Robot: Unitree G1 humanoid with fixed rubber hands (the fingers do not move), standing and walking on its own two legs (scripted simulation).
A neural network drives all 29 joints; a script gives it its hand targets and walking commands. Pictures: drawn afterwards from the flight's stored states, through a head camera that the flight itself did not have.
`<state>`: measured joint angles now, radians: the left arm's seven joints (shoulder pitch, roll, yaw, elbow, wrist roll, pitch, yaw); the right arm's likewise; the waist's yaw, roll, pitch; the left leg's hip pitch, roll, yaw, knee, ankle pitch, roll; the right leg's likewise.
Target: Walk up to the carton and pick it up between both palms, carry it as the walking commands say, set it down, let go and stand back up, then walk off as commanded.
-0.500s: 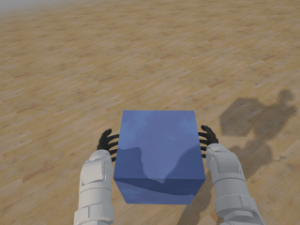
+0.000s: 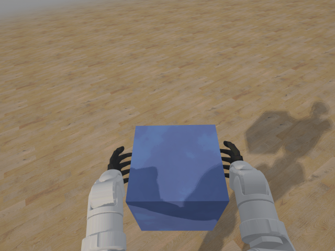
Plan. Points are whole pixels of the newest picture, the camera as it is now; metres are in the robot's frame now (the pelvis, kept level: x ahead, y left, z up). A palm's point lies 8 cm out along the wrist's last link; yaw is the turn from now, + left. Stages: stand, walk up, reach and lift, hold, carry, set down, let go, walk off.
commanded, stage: reach and lift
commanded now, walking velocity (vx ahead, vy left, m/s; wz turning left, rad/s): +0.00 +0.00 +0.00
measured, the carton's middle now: (176, 181) +0.33 +0.01 -0.02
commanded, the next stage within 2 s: hold in 0.20 s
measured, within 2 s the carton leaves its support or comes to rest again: neither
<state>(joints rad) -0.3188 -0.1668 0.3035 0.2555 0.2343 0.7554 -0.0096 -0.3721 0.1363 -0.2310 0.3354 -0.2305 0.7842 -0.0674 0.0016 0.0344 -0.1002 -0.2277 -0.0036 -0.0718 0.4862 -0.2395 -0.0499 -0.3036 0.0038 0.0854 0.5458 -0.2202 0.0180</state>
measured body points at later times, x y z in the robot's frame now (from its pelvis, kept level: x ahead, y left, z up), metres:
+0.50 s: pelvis -0.01 +0.00 +0.00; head -0.06 -0.02 +0.45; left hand +0.30 +0.16 +0.06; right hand +0.30 -0.15 +0.04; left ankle +0.02 +0.15 -0.73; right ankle +0.05 -0.12 -0.73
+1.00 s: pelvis +0.00 +0.00 +0.00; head -0.05 -0.02 +0.45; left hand +0.31 +0.16 +0.05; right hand +0.31 -0.14 +0.04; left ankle +0.02 +0.15 -0.73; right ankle +0.05 -0.12 -0.73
